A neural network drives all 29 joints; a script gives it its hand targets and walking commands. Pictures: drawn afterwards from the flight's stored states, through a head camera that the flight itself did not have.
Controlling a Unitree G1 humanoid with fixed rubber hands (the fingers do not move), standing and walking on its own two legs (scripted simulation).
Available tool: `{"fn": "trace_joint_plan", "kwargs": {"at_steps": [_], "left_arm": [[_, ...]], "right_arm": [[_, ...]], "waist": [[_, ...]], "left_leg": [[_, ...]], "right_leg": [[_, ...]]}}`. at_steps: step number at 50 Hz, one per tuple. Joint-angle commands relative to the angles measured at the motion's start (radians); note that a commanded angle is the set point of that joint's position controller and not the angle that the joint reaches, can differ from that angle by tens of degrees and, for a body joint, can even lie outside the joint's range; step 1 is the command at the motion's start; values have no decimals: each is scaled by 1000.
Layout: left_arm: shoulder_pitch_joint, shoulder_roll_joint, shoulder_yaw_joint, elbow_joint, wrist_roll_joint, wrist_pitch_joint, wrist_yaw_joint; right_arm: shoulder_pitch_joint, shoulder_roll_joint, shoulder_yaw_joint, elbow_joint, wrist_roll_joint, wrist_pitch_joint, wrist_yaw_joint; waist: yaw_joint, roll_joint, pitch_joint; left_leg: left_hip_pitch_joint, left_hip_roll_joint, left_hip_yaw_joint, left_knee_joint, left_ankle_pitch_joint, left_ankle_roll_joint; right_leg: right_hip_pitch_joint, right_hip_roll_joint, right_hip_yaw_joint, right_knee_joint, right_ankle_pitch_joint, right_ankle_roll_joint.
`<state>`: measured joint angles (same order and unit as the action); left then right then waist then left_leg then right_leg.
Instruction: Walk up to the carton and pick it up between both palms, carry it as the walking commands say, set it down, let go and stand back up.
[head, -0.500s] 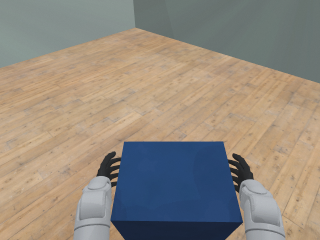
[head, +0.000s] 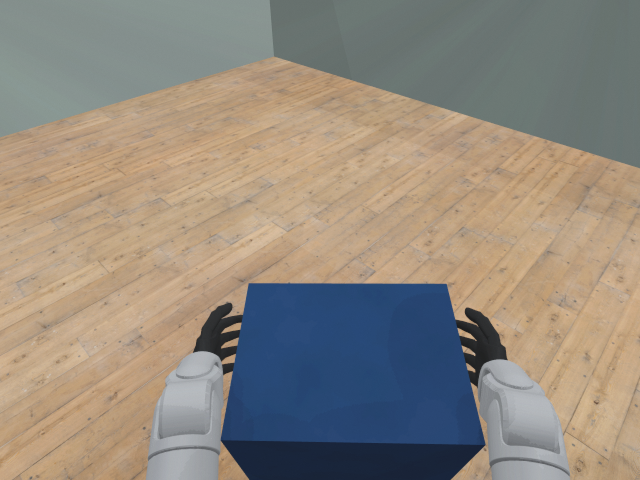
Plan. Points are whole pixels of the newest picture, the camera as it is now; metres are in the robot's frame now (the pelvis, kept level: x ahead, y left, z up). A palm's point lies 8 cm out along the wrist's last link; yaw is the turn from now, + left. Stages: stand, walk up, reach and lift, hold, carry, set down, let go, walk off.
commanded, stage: hold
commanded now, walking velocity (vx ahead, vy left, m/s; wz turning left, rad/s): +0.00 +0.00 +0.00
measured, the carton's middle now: (346, 392) +0.28 +0.00 -0.03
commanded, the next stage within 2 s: carry in 0.26 s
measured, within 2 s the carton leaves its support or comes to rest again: neither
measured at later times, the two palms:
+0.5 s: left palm (227, 319) +0.32 +0.16 +0.07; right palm (499, 342) +0.30 -0.19 +0.06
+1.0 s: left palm (339, 219) +0.54 +0.01 +0.07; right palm (563, 266) +0.43 -0.32 +0.07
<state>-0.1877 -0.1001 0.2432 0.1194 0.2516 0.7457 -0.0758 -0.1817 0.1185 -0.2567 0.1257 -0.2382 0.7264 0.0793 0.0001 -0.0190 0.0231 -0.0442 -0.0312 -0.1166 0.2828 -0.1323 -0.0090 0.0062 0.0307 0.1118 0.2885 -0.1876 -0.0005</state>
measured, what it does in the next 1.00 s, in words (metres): walks ahead: left foot, then right foot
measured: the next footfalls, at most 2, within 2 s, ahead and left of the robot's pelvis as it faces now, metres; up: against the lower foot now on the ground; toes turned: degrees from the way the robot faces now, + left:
left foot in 0.76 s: +0.15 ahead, +0.06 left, +0.00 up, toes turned -4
right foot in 0.98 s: +0.34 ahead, -0.17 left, +0.00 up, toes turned -16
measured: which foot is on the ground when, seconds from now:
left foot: down 0.00-0.60, up 0.62-0.74, down 0.76-1.00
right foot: down 0.00-0.78, up 0.80-0.96, down 0.98-1.00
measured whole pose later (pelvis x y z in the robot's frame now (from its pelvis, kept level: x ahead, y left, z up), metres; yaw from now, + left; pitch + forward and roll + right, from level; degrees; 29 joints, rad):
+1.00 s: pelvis +0.26 -0.09 -0.02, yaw -13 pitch +5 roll +0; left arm 0.02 -0.10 0.16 -0.54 -0.01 1.17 0.05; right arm 0.05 0.12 -0.18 -0.59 0.03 1.18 -0.08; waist -0.04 0.02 -0.12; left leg -0.08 0.09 0.17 0.57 -0.45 -0.04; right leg -0.43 0.02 -0.22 0.54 -0.18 -0.08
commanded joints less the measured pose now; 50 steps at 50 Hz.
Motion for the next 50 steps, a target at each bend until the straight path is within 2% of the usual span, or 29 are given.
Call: {"fn": "trace_joint_plan", "kwargs": {"at_steps": [1, 12, 13, 15, 17, 20, 23, 25, 26, 28, 30, 31, 32, 33, 34, 35, 36, 37, 38, 39, 40, 41, 43, 45, 46, 47, 48, 49, 50], "left_arm": [[-461, -771, -589, -43, -229, -27, -187], [-454, -779, -594, -48, -231, -26, -185], [-511, -757, -636, -54, -248, -23, -192], [-511, -786, -629, -39, -249, -13, -195], [-561, -810, -665, -87, -286, 1, -190], [-553, -821, -721, -173, -341, 48, -163], [-529, -794, -766, -268, -379, 121, -136], [-495, -786, -782, -338, -413, 177, -118], [-489, -789, -792, -388, -439, 203, -108], [-444, -789, -800, -466, -469, 255, -79], [-332, -740, -784, -503, -460, 313, -37], [-277, -704, -766, -518, -446, 339, -17], [-216, -690, -757, -545, -443, 361, 3], [-206, -683, -759, -608, -450, 379, 21], [-213, -672, -765, -667, -457, 395, 38], [-205, -659, -765, -696, -462, 408, 50], [-200, -650, -771, -718, -469, 416, 59], [-198, -633, -778, -744, -475, 421, 67], [-211, -622, -785, -762, -484, 422, 69], [-262, -616, -815, -786, -507, 426, 61], [-305, -663, -860, -840, -547, 429, 54], [-269, -669, -835, -794, -536, 433, 60], [-152, -666, -805, -741, -510, 444, 72], [-97, -651, -791, -739, -476, 446, 88], [-76, -640, -788, -734, -465, 446, 94], [-62, -639, -787, -738, -458, 445, 99], [-51, -639, -786, -742, -455, 444, 101], [-49, -634, -784, -745, -452, 444, 100], [-60, -611, -774, -758, -446, 445, 101]], "right_arm": [[-458, 763, 581, -26, 220, -10, 176], [-452, 760, 584, -32, 221, -12, 178], [-504, 786, 607, -72, 237, -15, 189], [-497, 798, 635, -54, 233, 3, 187], [-525, 802, 662, -95, 248, 20, 182], [-507, 788, 706, -194, 285, 66, 149], [-450, 761, 731, -268, 314, 134, 108], [-421, 747, 749, -344, 333, 186, 79], [-419, 752, 766, -401, 350, 212, 62], [-410, 753, 798, -506, 387, 266, 29], [-353, 722, 810, -576, 417, 330, 0], [-314, 704, 812, -597, 429, 359, -11], [-285, 702, 816, -624, 442, 384, -21], [-285, 708, 827, -663, 467, 404, -29], [-298, 707, 835, -699, 490, 420, -39], [-286, 700, 834, -712, 498, 430, -49], [-255, 699, 829, -715, 497, 436, -60], [-196, 696, 819, -712, 487, 440, -72], [-170, 700, 805, -724, 477, 440, -80], [-149, 681, 777, -700, 451, 435, -93], [-178, 694, 780, -762, 458, 422, -106], [-209, 673, 785, -798, 477, 434, -108], [-183, 647, 801, -794, 482, 453, -111], [-158, 644, 806, -789, 482, 458, -103], [-133, 634, 808, -775, 483, 459, -98], [-128, 631, 812, -776, 489, 460, -94], [-133, 626, 814, -783, 495, 459, -90], [-143, 615, 816, -789, 496, 460, -87], [-168, 593, 824, -800, 499, 468, -86]], "waist": [[-1, 13, -188], [-2, 17, -194], [12, 71, -294], [14, 49, -250], [15, 47, -184], [7, 56, -220], [-9, 121, -241], [-8, 202, -225], [-5, 196, -216], [2, 116, -207], [6, -37, -256], [7, -129, -284], [18, -200, -264], [36, -244, -235], [44, -220, -219], [42, -191, -226], [30, -160, -259], [-2, -118, -325], [-45, -53, -427], [-50, 200, -409], [-21, 386, -372], [-18, 211, -327], [-24, 116, -235], [-17, 183, -224], [-17, 220, -260], [-2, 212, -306], [13, 184, -355], [26, 141, -387], [27, -43, -406]], "left_leg": [[124, -64, 54, -14, 131, -2], [134, -63, 50, -13, 154, -4], [14, 142, 8, 120, 1, 9], [-151, 133, -42, 67, -450, 40], [-248, 130, -21, 80, -587, 30], [-176, 145, 23, 146, -470, 26], [-85, 228, -59, 79, -524, 59], [-47, 300, -126, 6, -563, 100], [-47, 310, -109, 10, -514, 108], [-59, 273, 17, 129, -298, 77], [-165, 176, 182, 397, -102, 7], [-287, 122, 249, 521, -112, -31], [-454, 60, 292, 513, -321, -54], [-599, 21, 291, 513, -536, -62], [-678, 14, 266, 511, -578, -61], [-688, 13, 262, 482, -531, -52], [-595, 7, 277, 386, -437, -40], [-350, 7, 301, 222, -283, -19], [51, 53, 248, 54, -59, 14], [271, 261, -47, 11, 341, 98], [404, 425, -250, 108, 873, 219], [385, 423, -167, 123, 942, 209], [302, 390, -23, 64, 709, 159], [204, 281, 162, 116, 795, 83], [147, 253, 213, 147, 821, 57], [74, 231, 261, 213, 823, 33], [-15, 199, 305, 294, 713, 7], [-145, 176, 318, 380, 512, -12], [-327, 123, 324, 555, 93, -49]], "right_leg": [[-71, 57, -50, -56, 132, 15], [-69, 59, -51, -53, 151, 12], [-152, -114, -61, 100, -23, 4], [-205, -89, -43, 108, -381, -34], [-272, -103, -22, 115, -481, -44], [-342, -114, -17, 151, -371, -54], [-462, -72, -73, 255, -344, -49], [-508, -32, -158, 290, -297, -43], [-491, -35, -181, 259, -270, -42], [-408, -54, -147, 162, -199, -46], [-220, -130, 16, 162, 19, -85], [-107, -194, 135, 202, 228, -130], [3, -229, 210, 178, 388, -172], [99, -261, 270, 167, 565, -210], [167, -268, 289, 204, 693, -228], [197, -266, 256, 246, 814, -218], [169, -238, 168, 312, 941, -180], [45, -184, 25, 417, 1005, -118], [-223, -133, -110, 600, 847, -54], [-565, -40, -215, 816, 272, -12], [-836, 23, -240, 836, -387, -7], [-829, -58, -174, 812, -400, -25], [-810, -82, -209, 597, -320, -20], [-636, -26, -298, 343, -188, -13], [-508, 19, -340, 270, -64, -18], [-348, 47, -366, 192, 113, -27], [-184, 48, -382, 141, 237, -35], [-23, -19, -327, 142, 337, -53], [112, -246, -78, 176, 757, -131]]}}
